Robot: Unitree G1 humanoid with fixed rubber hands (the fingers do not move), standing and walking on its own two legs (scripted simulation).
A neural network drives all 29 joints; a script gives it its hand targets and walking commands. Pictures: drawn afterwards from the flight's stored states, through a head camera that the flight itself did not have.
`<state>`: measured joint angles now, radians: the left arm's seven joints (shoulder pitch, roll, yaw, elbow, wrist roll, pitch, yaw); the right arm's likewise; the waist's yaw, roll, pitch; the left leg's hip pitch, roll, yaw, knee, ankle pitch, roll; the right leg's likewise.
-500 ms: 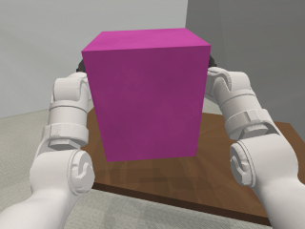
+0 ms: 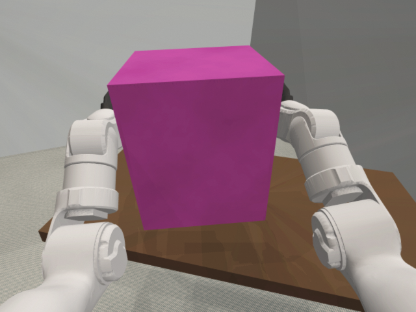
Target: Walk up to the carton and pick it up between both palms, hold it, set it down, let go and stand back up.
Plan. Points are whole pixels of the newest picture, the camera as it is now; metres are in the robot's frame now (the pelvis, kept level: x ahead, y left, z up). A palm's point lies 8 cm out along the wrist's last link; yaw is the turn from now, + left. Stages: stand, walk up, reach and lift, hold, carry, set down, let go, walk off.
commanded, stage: hold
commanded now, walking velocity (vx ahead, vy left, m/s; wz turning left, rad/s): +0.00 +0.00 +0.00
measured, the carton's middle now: (198, 133) +0.35 +0.00 +0.28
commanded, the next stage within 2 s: none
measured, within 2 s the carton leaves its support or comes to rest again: neither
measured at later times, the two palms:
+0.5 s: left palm (117, 119) +0.37 +0.15 +0.29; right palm (285, 116) +0.36 -0.16 +0.31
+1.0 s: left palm (112, 116) +0.37 +0.15 +0.30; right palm (284, 110) +0.36 -0.15 +0.32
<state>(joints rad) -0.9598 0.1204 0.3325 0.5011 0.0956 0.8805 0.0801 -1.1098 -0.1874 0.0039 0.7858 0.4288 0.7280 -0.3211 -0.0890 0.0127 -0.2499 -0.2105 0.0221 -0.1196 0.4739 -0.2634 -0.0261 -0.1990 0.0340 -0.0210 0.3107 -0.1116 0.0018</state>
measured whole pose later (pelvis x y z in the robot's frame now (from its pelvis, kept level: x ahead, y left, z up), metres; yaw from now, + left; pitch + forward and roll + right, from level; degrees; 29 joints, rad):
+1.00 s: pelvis -0.01 +0.00 +0.00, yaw +0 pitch +0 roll -2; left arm -1.06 0.14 0.37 0.64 0.11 0.85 0.07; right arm -1.20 -0.20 -0.01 0.92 0.41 0.71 -0.30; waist -0.08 0.02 -0.24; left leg -0.22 0.02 -0.12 0.46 -0.24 -0.03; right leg -0.21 0.04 0.00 0.30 -0.09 0.00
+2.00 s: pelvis -0.01 +0.00 +0.00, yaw +0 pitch +0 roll -2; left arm -1.04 0.13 0.35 0.62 0.11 0.86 0.08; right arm -1.18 -0.20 -0.01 0.88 0.42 0.73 -0.30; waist -0.09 0.02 -0.26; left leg -0.22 0.01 -0.13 0.47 -0.25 -0.03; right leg -0.21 0.04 0.01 0.31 -0.10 0.00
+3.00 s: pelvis -0.01 +0.00 +0.00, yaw +0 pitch +0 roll -2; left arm -1.03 0.13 0.35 0.61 0.11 0.86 0.09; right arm -1.18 -0.21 0.01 0.89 0.43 0.73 -0.30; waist -0.08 0.02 -0.26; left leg -0.21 0.02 -0.13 0.47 -0.25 -0.03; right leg -0.20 0.05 0.01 0.31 -0.10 0.00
